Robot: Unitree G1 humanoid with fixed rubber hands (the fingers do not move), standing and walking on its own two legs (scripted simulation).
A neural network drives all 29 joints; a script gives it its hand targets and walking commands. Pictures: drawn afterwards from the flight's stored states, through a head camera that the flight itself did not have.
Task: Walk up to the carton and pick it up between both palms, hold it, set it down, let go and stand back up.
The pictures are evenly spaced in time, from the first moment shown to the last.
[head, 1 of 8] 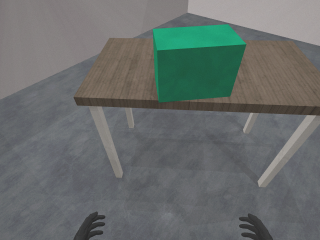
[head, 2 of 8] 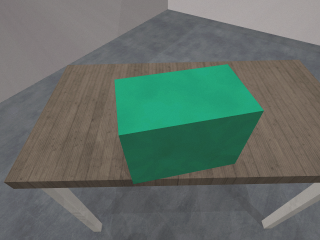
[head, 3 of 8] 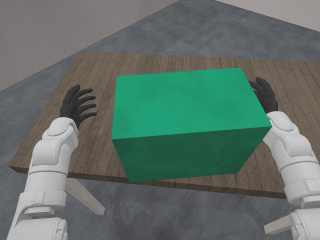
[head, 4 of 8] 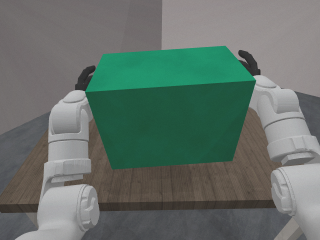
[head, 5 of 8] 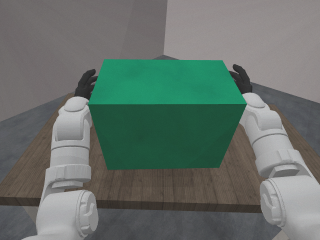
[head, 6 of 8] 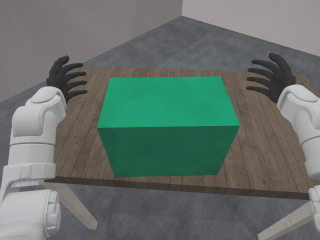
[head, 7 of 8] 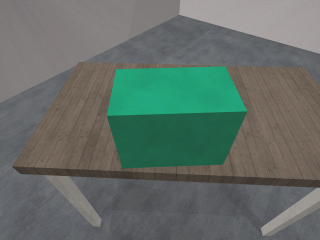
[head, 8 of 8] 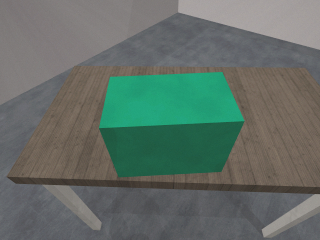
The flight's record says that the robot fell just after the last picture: no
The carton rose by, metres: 0.19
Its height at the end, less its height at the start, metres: +0.00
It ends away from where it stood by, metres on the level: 0.02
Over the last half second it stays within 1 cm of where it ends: yes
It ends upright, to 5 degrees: yes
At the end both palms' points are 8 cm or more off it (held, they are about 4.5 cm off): yes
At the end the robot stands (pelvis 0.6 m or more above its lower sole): yes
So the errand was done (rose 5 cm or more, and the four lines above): yes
